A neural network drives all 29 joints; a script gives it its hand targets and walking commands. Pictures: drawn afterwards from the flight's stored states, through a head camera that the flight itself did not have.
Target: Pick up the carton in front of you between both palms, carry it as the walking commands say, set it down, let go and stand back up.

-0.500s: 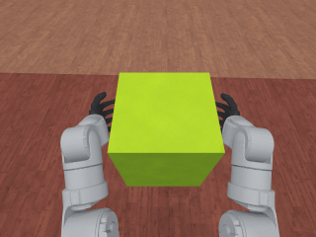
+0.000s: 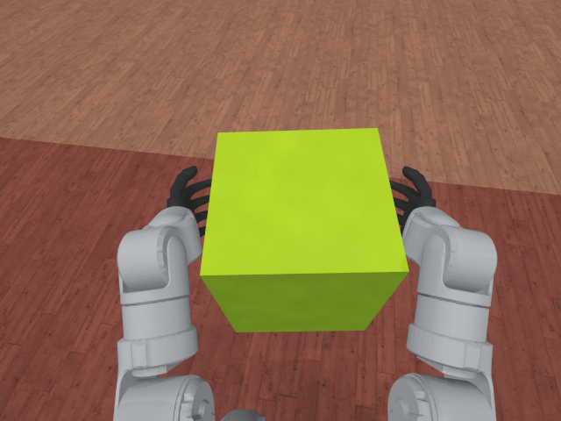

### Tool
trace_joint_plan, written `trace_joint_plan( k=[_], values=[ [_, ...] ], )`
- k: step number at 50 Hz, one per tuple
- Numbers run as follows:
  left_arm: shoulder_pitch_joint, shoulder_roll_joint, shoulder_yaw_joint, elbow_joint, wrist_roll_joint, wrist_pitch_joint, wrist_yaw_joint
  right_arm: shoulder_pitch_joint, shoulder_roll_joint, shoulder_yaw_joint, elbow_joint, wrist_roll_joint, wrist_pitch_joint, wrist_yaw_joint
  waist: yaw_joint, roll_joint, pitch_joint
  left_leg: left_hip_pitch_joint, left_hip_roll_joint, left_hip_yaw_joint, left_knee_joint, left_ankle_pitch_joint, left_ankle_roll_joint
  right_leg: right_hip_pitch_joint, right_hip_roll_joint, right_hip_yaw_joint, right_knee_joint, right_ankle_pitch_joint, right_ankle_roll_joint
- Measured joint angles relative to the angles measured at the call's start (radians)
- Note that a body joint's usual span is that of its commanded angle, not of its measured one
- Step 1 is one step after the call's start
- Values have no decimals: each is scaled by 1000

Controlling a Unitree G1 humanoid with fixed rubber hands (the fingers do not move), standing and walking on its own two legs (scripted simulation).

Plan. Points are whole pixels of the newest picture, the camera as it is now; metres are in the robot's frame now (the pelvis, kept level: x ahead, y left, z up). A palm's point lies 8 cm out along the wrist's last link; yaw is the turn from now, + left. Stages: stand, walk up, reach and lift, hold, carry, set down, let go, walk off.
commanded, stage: carry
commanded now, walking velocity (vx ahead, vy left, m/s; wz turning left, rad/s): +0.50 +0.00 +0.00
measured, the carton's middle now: (298, 241) +0.36 +0.02 +0.06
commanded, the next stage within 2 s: none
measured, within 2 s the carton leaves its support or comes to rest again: neither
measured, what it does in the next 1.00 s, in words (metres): climbs: left foot, then right foot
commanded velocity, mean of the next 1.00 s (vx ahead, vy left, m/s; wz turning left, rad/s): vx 0.50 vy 0.00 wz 0.00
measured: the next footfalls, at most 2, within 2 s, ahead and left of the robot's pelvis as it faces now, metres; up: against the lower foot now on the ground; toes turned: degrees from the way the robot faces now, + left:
left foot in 0.26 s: +0.34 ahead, +0.12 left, +0.02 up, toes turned +5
right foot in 0.70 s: +0.61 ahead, -0.08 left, +0.04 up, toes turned -6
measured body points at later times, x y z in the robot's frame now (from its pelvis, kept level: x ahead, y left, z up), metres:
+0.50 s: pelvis +0.30 +0.05 +0.03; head +0.33 +0.05 +0.47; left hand +0.68 +0.18 +0.15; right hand +0.65 -0.13 +0.15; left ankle +0.30 +0.12 -0.71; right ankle +0.32 -0.08 -0.62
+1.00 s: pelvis +0.60 +0.01 +0.05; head +0.63 +0.00 +0.50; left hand +0.97 +0.17 +0.19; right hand +0.98 -0.13 +0.18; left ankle +0.70 +0.14 -0.62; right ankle +0.57 -0.07 -0.69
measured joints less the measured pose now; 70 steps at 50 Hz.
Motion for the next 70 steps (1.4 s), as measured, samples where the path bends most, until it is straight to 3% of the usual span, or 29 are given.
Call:
trace_joint_plan(
  k=[6, 9, 12, 14, 17, 20, 27, 31, 34, 36, 39, 42, 45, 49, 55, 57, 58, 60, 62, 65, 70],
  values=[
    [-19, 8, -4, -44, -29, -30, 2, 8, -1, 20, -74, 2, -28, -1, -7, 0, 1, -152, 47, 20, -255, 99, -15, 138, 0, 16, -90, -58, 13],
    [-29, 9, -13, -38, -23, -24, 2, 14, -16, 27, -79, 7, -22, -2, -17, -4, -23, -125, 54, 41, -457, 161, -12, 217, -5, 26, -120, -106, 36],
    [-34, 12, -13, -20, -9, -3, 2, 5, -24, 29, -46, 9, -10, 3, -41, -21, -48, -32, 25, 98, -645, 195, 6, 286, -29, 39, -93, -182, 62],
    [-35, 27, -4, -5, -5, 9, -1, -16, -20, 36, 5, 2, -15, 6, -72, -38, -51, 25, 1, 129, -669, 240, 24, 256, -61, 53, 89, -211, 69],
    [-18, 34, 19, 20, -2, 21, -8, -15, -5, 46, 61, -12, -20, 1, -122, -31, -38, 66, -10, 127, -625, 134, 32, 70, -19, 126, 550, -168, 56],
    [-13, -1, 43, 15, 21, 26, -10, 18, -8, 48, 51, 4, -21, -3, -140, -23, -15, 143, -12, 115, -688, 111, 23, -99, -10, 115, 720, -112, 39],
    [-9, -17, 27, -74, 29, -6, -11, 6, -24, 50, -9, 47, -57, -5, -132, -24, 1, 306, -17, 100, -808, 56, 17, -316, -63, 90, 509, -16, 51],
    [-5, 3, 17, -90, 19, 4, -9, -10, -24, 60, -10, 41, -47, -6, -122, -20, -30, 408, -12, 86, -855, -2, -8, -296, -71, 63, 256, 61, 46],
    [-16, 12, 15, -60, 16, 17, -12, -18, -26, 57, 3, 29, -25, -6, -101, -4, -54, 474, 12, 73, -825, -79, -33, -203, -37, 8, 73, 89, 23],
    [-36, 8, 8, -12, 22, 12, -12, -19, -42, 48, 17, 28, -13, -5, -70, 12, -56, 434, 42, 59, -628, -103, -39, -153, -14, -18, 59, 110, 0],
    [-33, -4, -2, 38, 29, 9, -6, -7, -48, 26, 41, 30, 0, -2, -22, 7, -40, 234, 1, -12, -159, -59, -25, -111, -5, -14, 94, 29, -8],
    [-2, -3, -1, 25, 15, 7, -2, -1, -13, 4, 34, 6, 3, -1, -5, 2, -18, 60, -5, -7, 6, -16, -3, -36, -1, -1, 33, 11, 0],
    [3, 3, 4, -2, -8, -11, -1, 1, 7, 2, -2, -7, -12, 1, -3, 2, -1, -68, 16, 2, -39, 24, -3, 34, 0, 7, -23, -9, 1],
    [-15, 9, -2, -29, -26, -30, 0, 7, -1, 19, -55, -1, -28, -1, -9, 2, -5, -154, 49, 17, -228, 97, -16, 125, 0, 17, -80, -49, 10],
    [-34, 11, -14, -12, -8, -6, 2, 6, -26, 27, -43, 9, -10, 0, -35, -16, -54, -56, 36, 83, -607, 187, 1, 276, -22, 39, -113, -161, 57],
    [-39, 23, -6, 0, -2, 10, 0, -17, -25, 31, 2, 6, -9, 5, -63, -32, -61, 24, 6, 125, -691, 216, 20, 280, -50, 50, 7, -226, 68],
    [-37, 33, 0, 8, -3, 13, -2, -26, -20, 37, 30, -1, -16, 5, -80, -43, -59, 30, -2, 137, -656, 199, 26, 237, -65, 67, 141, -213, 69],
    [-24, 39, 15, 26, -3, 20, -7, -26, -8, 43, 71, -13, -21, 1, -115, -34, -50, 55, -6, 134, -622, 141, 32, 112, -39, 121, 453, -183, 62],
    [-17, 20, 34, 35, 10, 28, -9, -2, -5, 45, 76, -9, -17, 0, -134, -24, -36, 103, -6, 124, -651, 117, 27, -13, -19, 129, 660, -147, 49],
    [-15, -13, 48, 19, 32, 21, -10, 25, -9, 41, 51, 10, -27, -2, -139, -23, -10, 182, -6, 113, -721, 106, 23, -160, -27, 113, 703, -85, 40],
    [-9, -19, 29, -48, 34, -7, -12, 16, -20, 43, 6, 41, -59, -3, -129, -27, 0, 298, -10, 102, -807, 67, 16, -314, -65, 94, 555, -12, 54]
  ],
)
